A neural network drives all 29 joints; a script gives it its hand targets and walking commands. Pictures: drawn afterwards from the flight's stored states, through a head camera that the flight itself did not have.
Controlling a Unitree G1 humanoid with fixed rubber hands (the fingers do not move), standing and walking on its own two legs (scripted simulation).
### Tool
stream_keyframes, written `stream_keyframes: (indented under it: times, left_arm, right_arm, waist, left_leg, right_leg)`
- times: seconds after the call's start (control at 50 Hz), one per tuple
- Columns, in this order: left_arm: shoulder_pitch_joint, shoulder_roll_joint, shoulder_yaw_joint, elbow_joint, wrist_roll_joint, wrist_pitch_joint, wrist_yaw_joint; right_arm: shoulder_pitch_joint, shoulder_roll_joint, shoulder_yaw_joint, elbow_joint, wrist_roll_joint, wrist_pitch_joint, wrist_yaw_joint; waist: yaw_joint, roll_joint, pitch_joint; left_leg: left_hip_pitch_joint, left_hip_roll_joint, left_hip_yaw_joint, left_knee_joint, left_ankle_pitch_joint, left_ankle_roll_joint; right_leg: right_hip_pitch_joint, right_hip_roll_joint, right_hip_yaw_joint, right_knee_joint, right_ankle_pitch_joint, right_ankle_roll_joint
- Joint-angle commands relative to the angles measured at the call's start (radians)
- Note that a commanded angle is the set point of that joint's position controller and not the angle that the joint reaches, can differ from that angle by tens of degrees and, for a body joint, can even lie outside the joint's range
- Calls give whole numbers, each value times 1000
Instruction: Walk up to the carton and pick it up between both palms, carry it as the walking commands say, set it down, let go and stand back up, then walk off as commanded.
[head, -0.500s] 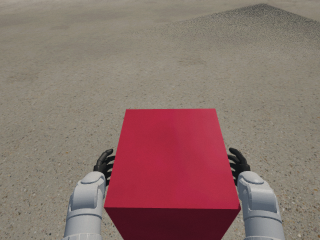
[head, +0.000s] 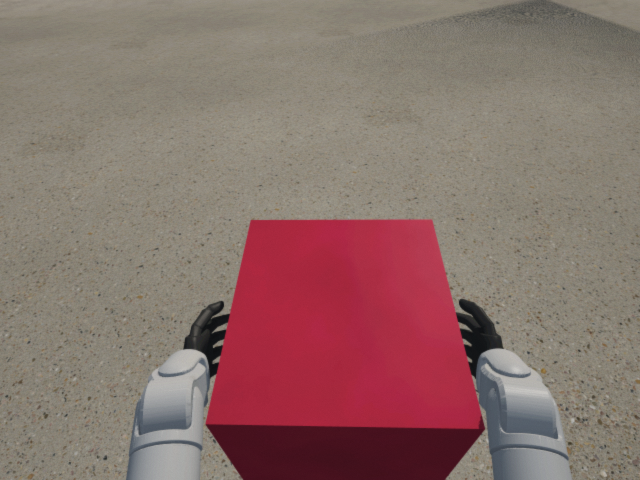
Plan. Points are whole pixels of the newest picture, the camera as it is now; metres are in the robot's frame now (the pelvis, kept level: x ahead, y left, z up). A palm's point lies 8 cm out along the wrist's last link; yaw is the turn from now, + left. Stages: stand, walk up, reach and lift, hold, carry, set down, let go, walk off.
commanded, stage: reach and lift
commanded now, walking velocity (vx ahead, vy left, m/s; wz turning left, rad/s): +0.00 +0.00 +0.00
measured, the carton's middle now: (340, 357) +0.32 +0.00 -0.02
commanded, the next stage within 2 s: hold in 0.60 s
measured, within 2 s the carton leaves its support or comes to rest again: neither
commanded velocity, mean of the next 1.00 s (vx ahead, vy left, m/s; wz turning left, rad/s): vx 0.00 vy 0.00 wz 0.00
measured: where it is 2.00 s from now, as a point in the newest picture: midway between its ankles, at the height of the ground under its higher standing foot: outside the picture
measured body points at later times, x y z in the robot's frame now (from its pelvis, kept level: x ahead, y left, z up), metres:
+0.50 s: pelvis -0.01 +0.00 +0.00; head -0.03 +0.00 +0.45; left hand +0.29 +0.18 +0.03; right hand +0.29 -0.18 +0.04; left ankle +0.00 +0.11 -0.75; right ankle +0.02 -0.12 -0.75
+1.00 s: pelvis -0.01 +0.00 +0.00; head -0.03 +0.00 +0.45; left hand +0.29 +0.18 +0.03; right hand +0.29 -0.18 +0.04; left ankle +0.00 +0.11 -0.75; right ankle +0.02 -0.12 -0.75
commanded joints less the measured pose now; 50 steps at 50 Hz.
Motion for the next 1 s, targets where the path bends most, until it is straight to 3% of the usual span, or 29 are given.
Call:
stream_keyframes:
  times: [0.0, 0.06, 0.12, 0.22, 0.3, 0.48, 0.76, 0.98]
  left_arm:
    - [-489, -770, -594, -125, -182, -34, -142]
    - [-503, -758, -588, -122, -176, -34, -143]
    - [-501, -758, -579, -107, -175, -37, -145]
    - [-514, -773, -587, -110, -179, -39, -146]
    - [-510, -770, -577, -103, -177, -38, -148]
    - [-500, -780, -587, -114, -181, -37, -144]
    - [-462, -765, -594, -141, -183, -35, -129]
    - [-465, -755, -595, -155, -185, -39, -124]
  right_arm:
    - [-437, 779, 556, -80, 199, -30, 152]
    - [-434, 774, 547, -69, 189, -28, 152]
    - [-454, 775, 547, -72, 190, -32, 151]
    - [-449, 785, 546, -58, 192, -33, 155]
    - [-462, 786, 542, -60, 188, -32, 157]
    - [-439, 776, 545, -61, 190, -34, 159]
    - [-413, 750, 557, -92, 191, -34, 155]
    - [-422, 743, 562, -105, 196, -40, 152]
  waist:
    - [0, 0, -242]
    - [6, 12, -232]
    - [4, -14, -219]
    - [2, 13, -236]
    - [5, -9, -231]
    - [0, 14, -233]
    - [2, -10, -233]
    - [9, 4, -231]
  left_leg:
    - [13, -53, 37, -25, 171, -20]
    - [8, -56, 41, -25, 132, -20]
    - [3, -55, 43, -25, 99, -15]
    - [7, -54, 45, -19, 118, -18]
    - [-1, -56, 47, -22, 96, -16]
    - [4, -52, 45, -25, 119, -19]
    - [13, -51, 43, -27, 139, -17]
    - [1, -52, 49, -26, 114, -15]
  right_leg:
    - [83, 61, -43, -5, 172, -10]
    - [71, 59, -41, -10, 138, -14]
    - [60, 58, -42, -10, 105, -11]
    - [65, 58, -41, -4, 126, -13]
    - [67, 58, -43, -6, 109, -9]
    - [70, 61, -44, -2, 125, -12]
    - [68, 61, -40, -2, 143, -10]
    - [70, 59, -37, 4, 127, -12]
